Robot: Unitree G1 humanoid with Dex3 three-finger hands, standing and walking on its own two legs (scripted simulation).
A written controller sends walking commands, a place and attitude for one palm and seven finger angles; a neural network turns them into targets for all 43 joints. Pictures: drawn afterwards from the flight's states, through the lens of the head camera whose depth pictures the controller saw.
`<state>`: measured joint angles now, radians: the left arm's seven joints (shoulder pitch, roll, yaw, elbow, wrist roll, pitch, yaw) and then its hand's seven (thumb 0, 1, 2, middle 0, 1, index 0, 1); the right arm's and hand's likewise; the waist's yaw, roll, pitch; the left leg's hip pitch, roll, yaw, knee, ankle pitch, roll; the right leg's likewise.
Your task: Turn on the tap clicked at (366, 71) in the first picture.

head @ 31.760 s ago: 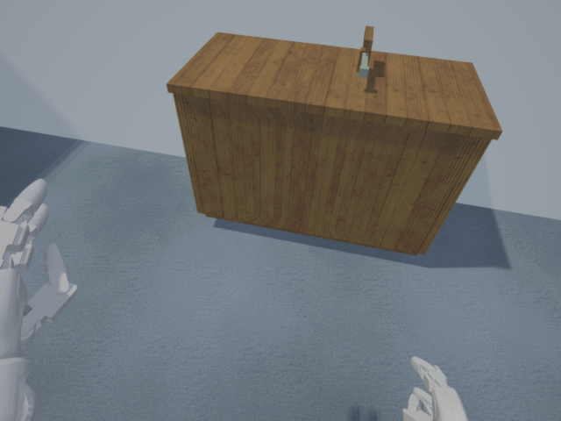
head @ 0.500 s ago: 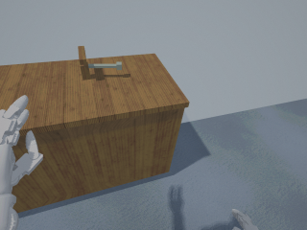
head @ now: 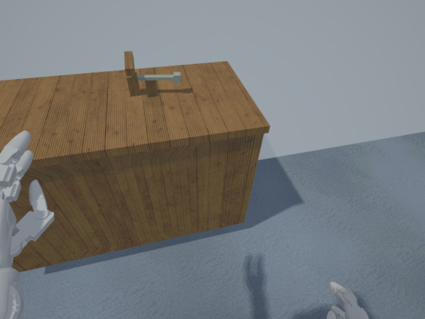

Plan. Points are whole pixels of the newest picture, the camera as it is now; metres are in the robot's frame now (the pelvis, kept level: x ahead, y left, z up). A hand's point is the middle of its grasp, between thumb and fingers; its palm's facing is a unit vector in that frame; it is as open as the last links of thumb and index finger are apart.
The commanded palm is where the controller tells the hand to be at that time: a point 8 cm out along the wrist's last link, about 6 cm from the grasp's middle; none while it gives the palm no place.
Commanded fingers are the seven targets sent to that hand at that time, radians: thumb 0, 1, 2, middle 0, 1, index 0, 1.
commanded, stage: stop stepping back and stand still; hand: left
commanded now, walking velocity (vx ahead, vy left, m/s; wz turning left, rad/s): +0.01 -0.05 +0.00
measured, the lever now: (177, 77) +0.88 +0.18 +0.02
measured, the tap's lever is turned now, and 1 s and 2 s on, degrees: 79 79 79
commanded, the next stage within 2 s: stand and check the lever's angle in 0.02 s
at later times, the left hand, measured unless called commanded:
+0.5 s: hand (52, 190) +0.25 +0.26 +0.17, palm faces +0.43 -0.82 -0.37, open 7.4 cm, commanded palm +0.20 +0.29 +0.19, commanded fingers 0.00 0.90 0.90 -0.20 -0.30 -0.20 -0.30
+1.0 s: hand (52, 182) +0.27 +0.27 +0.17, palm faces +0.40 -0.85 -0.35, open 7.4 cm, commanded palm +0.22 +0.30 +0.19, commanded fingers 0.00 0.90 0.90 -0.20 -0.30 -0.20 -0.30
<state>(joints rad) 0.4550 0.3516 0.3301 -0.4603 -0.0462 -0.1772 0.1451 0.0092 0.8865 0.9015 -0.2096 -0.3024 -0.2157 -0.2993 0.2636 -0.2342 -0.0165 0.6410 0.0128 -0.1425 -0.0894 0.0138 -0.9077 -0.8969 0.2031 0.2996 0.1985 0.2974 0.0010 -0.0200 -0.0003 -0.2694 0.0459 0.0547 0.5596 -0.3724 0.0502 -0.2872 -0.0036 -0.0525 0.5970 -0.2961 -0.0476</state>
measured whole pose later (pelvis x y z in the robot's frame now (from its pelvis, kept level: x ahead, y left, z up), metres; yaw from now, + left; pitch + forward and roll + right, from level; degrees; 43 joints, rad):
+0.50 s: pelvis +0.04 +0.01 +0.01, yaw +1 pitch -2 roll -1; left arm 0.44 0.35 0.34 -0.45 -0.05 -0.17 0.15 0.01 0.89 0.90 -0.21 -0.30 -0.21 -0.30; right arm 0.19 -0.20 0.00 0.63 0.02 -0.11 -0.06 0.01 -0.91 -0.90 0.20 0.30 0.20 0.30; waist 0.02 0.01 0.06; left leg -0.22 0.02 0.03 0.50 -0.24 0.01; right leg -0.18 0.03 -0.02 0.47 -0.25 -0.02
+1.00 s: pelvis +0.06 +0.02 +0.01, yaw +0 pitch -1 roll -1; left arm 0.46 0.34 0.32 -0.44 -0.06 -0.15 0.14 0.01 0.89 0.90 -0.21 -0.30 -0.21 -0.30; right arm 0.19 -0.20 0.01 0.61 0.02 -0.07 -0.07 0.01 -0.91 -0.90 0.20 0.30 0.20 0.30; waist 0.02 0.01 0.01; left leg -0.20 0.01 0.05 0.46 -0.24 0.02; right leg -0.14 0.03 0.00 0.39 -0.23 -0.01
